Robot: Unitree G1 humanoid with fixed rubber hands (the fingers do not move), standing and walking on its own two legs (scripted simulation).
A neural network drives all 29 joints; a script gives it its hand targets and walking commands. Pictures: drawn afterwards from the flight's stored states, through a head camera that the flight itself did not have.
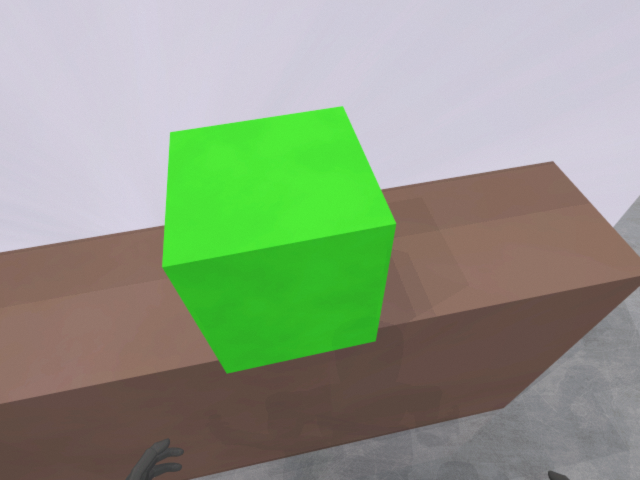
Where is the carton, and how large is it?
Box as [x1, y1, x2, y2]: [162, 106, 395, 373]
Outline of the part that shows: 342,106 170,132 162,267 227,373 375,340 395,222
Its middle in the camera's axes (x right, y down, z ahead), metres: -0.05 +0.01 +0.50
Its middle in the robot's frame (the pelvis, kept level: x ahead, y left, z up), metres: +0.39 +0.08 +0.07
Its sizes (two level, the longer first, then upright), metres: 0.210 0.200 0.250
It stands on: a pedestal, 0.71 m high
